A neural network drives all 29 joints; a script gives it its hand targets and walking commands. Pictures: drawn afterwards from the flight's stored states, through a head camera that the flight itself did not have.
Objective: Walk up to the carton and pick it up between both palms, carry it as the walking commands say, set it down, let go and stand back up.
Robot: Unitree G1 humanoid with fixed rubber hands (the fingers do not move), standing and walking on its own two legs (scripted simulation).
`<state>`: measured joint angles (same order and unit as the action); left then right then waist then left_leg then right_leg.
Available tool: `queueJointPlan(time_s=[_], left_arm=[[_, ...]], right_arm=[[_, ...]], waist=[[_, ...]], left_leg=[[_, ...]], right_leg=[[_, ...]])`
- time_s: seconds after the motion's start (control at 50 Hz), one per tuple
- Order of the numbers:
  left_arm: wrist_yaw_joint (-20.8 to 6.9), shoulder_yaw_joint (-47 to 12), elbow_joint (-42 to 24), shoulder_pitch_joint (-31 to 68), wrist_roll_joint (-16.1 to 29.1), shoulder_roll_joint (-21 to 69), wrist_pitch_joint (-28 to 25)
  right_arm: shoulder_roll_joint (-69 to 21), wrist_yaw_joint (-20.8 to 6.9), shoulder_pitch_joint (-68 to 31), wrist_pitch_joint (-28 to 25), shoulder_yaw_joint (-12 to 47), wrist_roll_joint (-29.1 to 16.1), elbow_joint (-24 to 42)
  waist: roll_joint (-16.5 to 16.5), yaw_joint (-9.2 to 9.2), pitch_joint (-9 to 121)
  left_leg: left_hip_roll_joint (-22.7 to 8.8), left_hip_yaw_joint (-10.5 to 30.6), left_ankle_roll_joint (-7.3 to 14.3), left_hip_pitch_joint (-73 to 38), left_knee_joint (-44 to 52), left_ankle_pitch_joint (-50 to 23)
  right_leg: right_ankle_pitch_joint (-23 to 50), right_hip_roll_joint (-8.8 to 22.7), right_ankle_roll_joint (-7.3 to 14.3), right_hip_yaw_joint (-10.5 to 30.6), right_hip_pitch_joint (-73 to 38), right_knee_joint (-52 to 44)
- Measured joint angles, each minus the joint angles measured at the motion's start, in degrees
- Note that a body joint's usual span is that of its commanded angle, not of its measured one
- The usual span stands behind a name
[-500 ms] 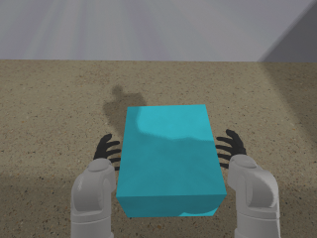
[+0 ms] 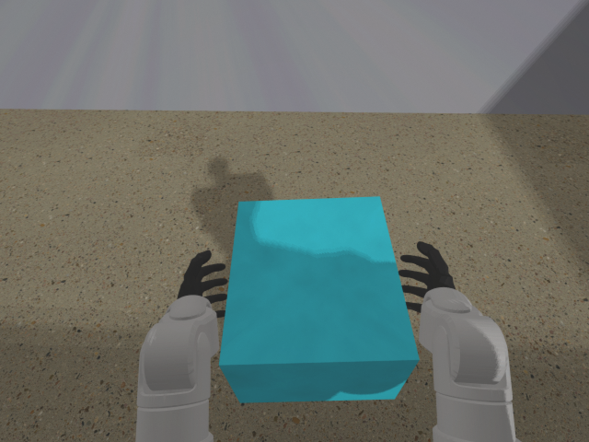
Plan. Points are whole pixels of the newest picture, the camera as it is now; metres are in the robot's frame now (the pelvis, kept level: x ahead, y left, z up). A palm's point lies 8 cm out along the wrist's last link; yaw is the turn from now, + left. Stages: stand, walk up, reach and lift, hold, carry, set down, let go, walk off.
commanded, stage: carry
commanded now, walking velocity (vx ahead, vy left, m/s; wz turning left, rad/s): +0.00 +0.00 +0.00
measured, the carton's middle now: (312, 295) +0.33 -0.01 +0.00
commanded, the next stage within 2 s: none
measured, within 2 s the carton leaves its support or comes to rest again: neither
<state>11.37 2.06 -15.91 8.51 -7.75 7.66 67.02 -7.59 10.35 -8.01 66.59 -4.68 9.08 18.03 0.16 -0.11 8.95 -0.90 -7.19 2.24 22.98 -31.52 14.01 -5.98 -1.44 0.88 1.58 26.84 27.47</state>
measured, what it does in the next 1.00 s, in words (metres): stands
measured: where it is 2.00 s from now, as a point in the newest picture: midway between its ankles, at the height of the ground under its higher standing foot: outside the picture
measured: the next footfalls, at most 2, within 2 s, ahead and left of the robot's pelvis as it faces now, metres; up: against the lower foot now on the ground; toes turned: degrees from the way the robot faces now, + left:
none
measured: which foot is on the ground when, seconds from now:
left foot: down 0.00-1.00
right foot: down 0.00-1.00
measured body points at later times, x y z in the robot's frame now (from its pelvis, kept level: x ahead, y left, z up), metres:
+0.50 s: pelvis +0.00 +0.00 +0.00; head -0.01 +0.00 +0.45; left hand +0.28 +0.15 +0.06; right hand +0.28 -0.16 +0.07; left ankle +0.02 +0.09 -0.73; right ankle +0.08 -0.11 -0.73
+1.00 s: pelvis +0.00 +0.00 +0.00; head -0.01 +0.00 +0.45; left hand +0.29 +0.15 +0.04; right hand +0.29 -0.16 +0.05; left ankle +0.02 +0.09 -0.73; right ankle +0.08 -0.11 -0.73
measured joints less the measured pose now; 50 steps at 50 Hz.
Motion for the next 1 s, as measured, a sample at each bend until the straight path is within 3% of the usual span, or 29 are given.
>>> queueJointPlan(time_s=[1.0], left_arm=[[-1.66, 2.87, 13.77, 0.10, -0.61, -0.03, -14.40]], right_arm=[[0.05, -3.11, 0.10, -14.90, -0.60, 3.38, -14.09]], waist=[[0.00, -0.02, -1.25]], left_leg=[[0.00, 0.00, 0.12, -0.01, -0.16, 0.00]], right_leg=[[0.00, 0.01, 0.00, 0.00, 0.01, 0.18]])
